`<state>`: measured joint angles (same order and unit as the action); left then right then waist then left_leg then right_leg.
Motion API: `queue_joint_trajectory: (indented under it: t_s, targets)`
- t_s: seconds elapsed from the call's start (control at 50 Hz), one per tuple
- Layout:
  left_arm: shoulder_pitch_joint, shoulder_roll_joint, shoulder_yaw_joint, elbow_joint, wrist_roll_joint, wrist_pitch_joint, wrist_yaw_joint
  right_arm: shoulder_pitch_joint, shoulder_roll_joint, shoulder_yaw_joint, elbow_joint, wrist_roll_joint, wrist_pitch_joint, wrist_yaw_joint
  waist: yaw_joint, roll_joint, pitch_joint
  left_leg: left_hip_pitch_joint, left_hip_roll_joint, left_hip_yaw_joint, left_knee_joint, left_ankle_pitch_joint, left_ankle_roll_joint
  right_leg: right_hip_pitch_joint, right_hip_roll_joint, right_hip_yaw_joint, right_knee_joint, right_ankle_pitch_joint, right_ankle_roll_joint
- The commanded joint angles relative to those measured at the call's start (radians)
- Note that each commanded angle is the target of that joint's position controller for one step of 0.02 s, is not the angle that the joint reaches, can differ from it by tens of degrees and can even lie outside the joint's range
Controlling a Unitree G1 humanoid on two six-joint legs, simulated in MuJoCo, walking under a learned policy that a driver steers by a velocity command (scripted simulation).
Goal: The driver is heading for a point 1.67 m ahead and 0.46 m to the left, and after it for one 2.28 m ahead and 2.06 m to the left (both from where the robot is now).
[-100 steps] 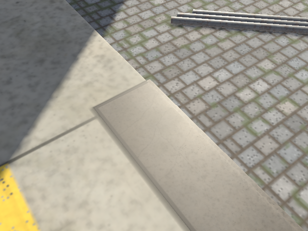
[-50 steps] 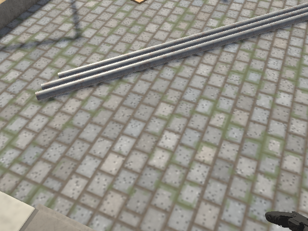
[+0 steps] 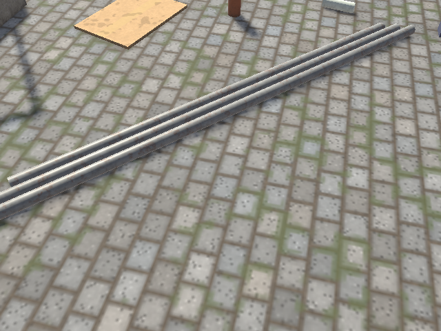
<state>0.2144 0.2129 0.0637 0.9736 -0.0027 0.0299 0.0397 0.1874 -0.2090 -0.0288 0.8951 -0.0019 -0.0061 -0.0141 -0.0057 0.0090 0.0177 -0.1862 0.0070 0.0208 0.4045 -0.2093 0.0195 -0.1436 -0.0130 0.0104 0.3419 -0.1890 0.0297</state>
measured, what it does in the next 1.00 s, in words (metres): stands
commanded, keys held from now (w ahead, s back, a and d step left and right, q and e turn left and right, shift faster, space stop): no key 0.58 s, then w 0.12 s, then no key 0.30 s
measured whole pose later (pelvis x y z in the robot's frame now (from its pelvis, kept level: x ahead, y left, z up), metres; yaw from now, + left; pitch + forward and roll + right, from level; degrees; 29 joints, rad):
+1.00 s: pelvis +0.03 -0.02 -0.01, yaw +0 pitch +0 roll +0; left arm 0.34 0.11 0.03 1.18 0.01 -0.06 0.01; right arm 0.20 -0.21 -0.02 1.02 0.01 0.01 -0.04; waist 0.01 0.05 0.00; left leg -0.26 0.03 0.00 0.59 -0.27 0.03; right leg -0.13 0.04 -0.06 0.45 -0.32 -0.05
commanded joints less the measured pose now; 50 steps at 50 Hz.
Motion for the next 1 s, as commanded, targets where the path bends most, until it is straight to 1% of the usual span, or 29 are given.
queue_joint_trajectory:
  t_s: [0.02,0.12,0.24,0.26,0.28,0.36,0.58,0.6,0.62,0.64,0.66,0.68,0.7,0.72,0.74,0.76,0.78,0.8,0.82,0.84,0.86,0.88,0.9,0.92,0.94,0.96,0.98,1.0]
  targets:
    - [0.021,0.084,0.019,0.004,0.0,-0.005,0.008,0.0,-0.106,-0.024,-0.025,0.0,-0.011,-0.004,0.0,0.001,-0.037,-0.003,0.076,-0.077,-0.088,0.22,0.073,0.048,-0.03,0.047,-0.042,0.119,-0.017]
    - [0.038,0.082,0.018,0.061,0.0,-0.003,0.014,0.009,-0.106,-0.022,0.012,0.0,-0.009,-0.006,0.002,0.002,-0.02,-0.004,0.068,-0.076,-0.109,0.181,0.075,0.04,-0.031,0.04,-0.051,0.101,-0.009]
    - [0.062,0.071,0.013,0.119,0.0,-0.007,0.019,0.022,-0.104,-0.022,0.047,0.002,-0.005,-0.01,0.001,0.005,0.002,-0.012,0.058,-0.079,-0.132,0.118,0.072,0.022,-0.032,0.031,-0.059,0.077,-0.004]
    - [0.066,0.068,0.011,0.126,0.005,-0.007,0.019,0.03,-0.106,-0.023,0.053,0.003,-0.001,-0.011,0.0,-0.004,0.003,-0.01,0.059,-0.083,-0.139,0.094,0.072,0.017,-0.025,0.022,-0.058,0.067,-0.004]
    - [0.069,0.062,0.009,0.132,0.005,-0.007,0.02,0.03,-0.106,-0.023,0.057,0.003,0.001,-0.012,0.001,0.002,0.009,-0.014,0.058,-0.085,-0.144,0.074,0.073,0.013,-0.025,0.022,-0.06,0.063,-0.002]
    - [0.086,0.056,0.006,0.156,0.002,-0.012,0.022,0.04,-0.101,-0.021,0.073,0.003,0.004,-0.014,0.0,0.007,0.019,-0.022,0.052,-0.087,-0.156,0.043,0.072,0.004,-0.027,0.02,-0.062,0.06,0.0]
    - [0.131,0.036,-0.002,0.197,0.0,-0.02,0.024,0.074,-0.09,-0.018,0.105,0.005,0.007,-0.016,-0.003,-0.006,0.025,-0.019,0.039,-0.083,-0.158,0.037,0.073,-0.01,-0.027,0.014,-0.068,0.054,0.002]
    - [0.147,0.03,-0.004,0.204,-0.001,-0.02,0.025,0.089,-0.089,-0.018,0.113,0.006,0.008,-0.018,-0.002,-0.002,0.006,-0.016,0.035,-0.086,-0.175,-0.073,0.074,-0.001,-0.017,0.002,-0.064,0.007,0.0]
    - [0.152,0.031,-0.002,0.205,-0.003,-0.02,0.027,0.094,-0.107,-0.024,0.116,0.01,0.009,-0.02,-0.002,0.015,0.017,-0.034,0.034,-0.097,-0.195,-0.218,0.08,-0.013,0.004,-0.023,-0.034,-0.063,-0.003]
    - [0.154,0.037,0.002,0.202,-0.005,-0.021,0.029,0.097,-0.142,-0.037,0.114,0.017,0.011,-0.023,-0.003,0.051,0.029,-0.053,0.049,-0.128,-0.218,-0.366,0.101,-0.044,0.035,-0.063,0.036,-0.154,-0.008]
    - [0.161,0.038,0.005,0.2,-0.003,-0.028,0.025,0.103,-0.17,-0.048,0.11,0.023,0.009,-0.025,-0.002,0.095,0.037,-0.073,0.099,-0.192,-0.26,-0.482,0.135,-0.085,0.053,-0.093,0.153,-0.196,-0.014]
    - [0.165,0.029,0.005,0.196,0.004,-0.038,0.015,0.123,-0.201,-0.063,0.112,0.027,0.002,-0.027,-0.009,0.142,0.037,-0.092,0.183,-0.285,-0.306,-0.527,0.186,-0.121,0.044,-0.091,0.329,-0.184,-0.021]
    - [0.171,0.028,0.01,0.189,-0.002,-0.052,0.003,0.124,-0.209,-0.071,0.112,0.025,-0.008,-0.029,-0.002,0.162,0.051,-0.112,0.255,-0.351,-0.331,-0.506,0.231,-0.162,-0.006,-0.052,0.451,-0.194,-0.038]
    - [0.16,0.031,0.014,0.184,-0.006,-0.063,-0.004,0.116,-0.175,-0.065,0.11,0.014,-0.017,-0.029,-0.003,0.113,0.072,-0.085,0.285,-0.37,-0.316,-0.386,0.255,-0.236,-0.042,-0.008,0.539,-0.234,-0.047]
    - [0.156,0.03,0.017,0.18,-0.01,-0.071,-0.008,0.116,-0.146,-0.058,0.11,0.009,-0.024,-0.026,-0.001,0.065,0.07,-0.033,0.296,-0.358,-0.283,-0.269,0.266,-0.298,-0.066,0.02,0.591,-0.268,-0.053]
    - [0.139,0.0,0.008,0.168,-0.022,-0.074,-0.002,0.081,-0.128,-0.051,0.097,0.021,-0.02,-0.022,0.01,0.048,0.088,-0.01,0.251,-0.293,-0.256,-0.195,0.238,-0.32,-0.064,0.008,0.459,-0.32,-0.059]
    - [0.159,-0.023,0.001,0.176,-0.016,-0.079,0.001,0.038,-0.11,-0.044,0.09,0.022,-0.015,-0.021,0.032,0.045,0.078,-0.042,0.2,-0.214,-0.203,-0.097,0.21,-0.225,-0.053,-0.016,0.324,-0.265,-0.058]
    - [0.212,-0.049,-0.006,0.199,-0.004,-0.081,0.001,0.0,-0.091,-0.035,0.089,0.025,-0.005,-0.02,0.069,0.043,0.051,-0.102,0.144,-0.137,-0.137,0.024,0.185,-0.078,-0.024,-0.051,0.163,-0.125,-0.05]
    - [0.299,-0.037,-0.002,0.236,0.022,-0.082,-0.012,-0.008,-0.08,-0.03,0.101,0.025,-0.004,-0.018,0.099,0.046,0.013,-0.175,0.12,-0.087,-0.016,0.256,0.168,0.075,-0.02,-0.035,0.135,0.069,-0.039]
    - [0.347,-0.001,0.002,0.239,0.027,-0.078,-0.019,0.016,-0.062,-0.021,0.11,0.035,-0.006,-0.014,0.104,-0.009,0.008,-0.176,0.062,-0.03,0.121,0.289,0.107,0.082,-0.055,0.019,0.016,0.208,-0.051]
    - [0.32,0.066,0.001,0.224,0.009,-0.075,-0.017,0.079,-0.023,-0.008,0.102,0.019,-0.008,-0.012,0.019,-0.202,0.011,-0.195,-0.027,0.01,0.234,0.002,0.046,0.051,-0.168,0.159,-0.02,0.472,-0.093]
    - [0.256,0.067,-0.011,0.206,0.011,-0.082,-0.02,0.102,0.003,0.001,0.094,0.011,-0.009,-0.018,-0.013,-0.274,0.016,-0.189,-0.015,-0.016,0.218,-0.155,0.022,0.013,-0.247,0.228,-0.012,0.586,-0.183]
    - [0.195,0.038,-0.02,0.192,0.019,-0.091,-0.027,0.086,-0.039,-0.003,0.09,0.015,-0.004,-0.028,-0.023,-0.228,0.02,-0.162,0.009,-0.024,0.213,-0.151,0.015,-0.001,-0.251,0.24,-0.023,0.516,-0.215]
    - [0.157,0.048,-0.018,0.179,0.018,-0.093,-0.032,0.054,-0.072,-0.008,0.085,0.018,0.001,-0.034,-0.021,-0.176,0.019,-0.147,0.017,-0.02,0.201,-0.094,0.017,0.007,-0.226,0.219,-0.026,0.497,-0.198]
    - [0.122,0.068,-0.013,0.162,0.02,-0.1,-0.033,0.058,-0.08,-0.011,0.1,0.016,0.008,-0.032,-0.017,-0.154,0.0,-0.122,0.033,-0.029,0.233,-0.096,0.016,0.015,-0.241,0.21,-0.02,0.584,-0.197]
    - [0.103,0.067,-0.014,0.155,0.014,-0.105,-0.032,0.071,-0.082,-0.01,0.11,0.013,0.015,-0.028,-0.025,-0.128,-0.004,-0.101,0.051,-0.042,0.237,-0.092,0.015,0.014,-0.244,0.197,-0.016,0.66,-0.185]
    - [0.098,0.056,-0.017,0.157,0.007,-0.106,-0.029,0.075,-0.072,-0.008,0.115,0.014,0.018,-0.023,-0.033,-0.111,-0.003,-0.078,0.059,-0.048,0.213,-0.063,0.014,0.018,-0.229,0.166,-0.006,0.721,-0.166]
    - [0.104,0.053,-0.017,0.166,0.0,-0.103,-0.026,0.081,-0.06,-0.005,0.12,0.016,0.018,-0.019,-0.037,-0.109,-0.001,-0.05,0.061,-0.044,0.164,0.005,0.015,0.02,-0.203,0.13,0.002,0.743,-0.142]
